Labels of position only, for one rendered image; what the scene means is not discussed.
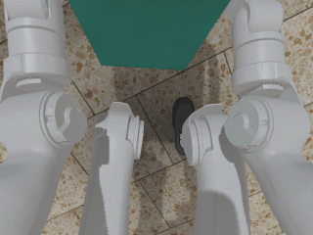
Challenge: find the robot right forearm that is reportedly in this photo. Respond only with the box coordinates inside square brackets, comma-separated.
[225, 0, 305, 109]

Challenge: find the left robot upper arm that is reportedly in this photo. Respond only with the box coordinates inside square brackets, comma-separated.
[0, 89, 87, 235]

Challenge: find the robot right foot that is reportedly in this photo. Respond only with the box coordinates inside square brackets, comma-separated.
[172, 97, 195, 156]

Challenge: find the carton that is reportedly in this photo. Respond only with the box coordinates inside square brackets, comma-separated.
[68, 0, 231, 71]

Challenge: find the right robot shin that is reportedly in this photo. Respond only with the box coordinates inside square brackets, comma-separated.
[180, 104, 223, 155]

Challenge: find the robot left forearm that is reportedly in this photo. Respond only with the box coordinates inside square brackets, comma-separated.
[0, 0, 72, 104]

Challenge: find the right robot upper arm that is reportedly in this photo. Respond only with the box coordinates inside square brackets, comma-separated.
[224, 95, 313, 235]

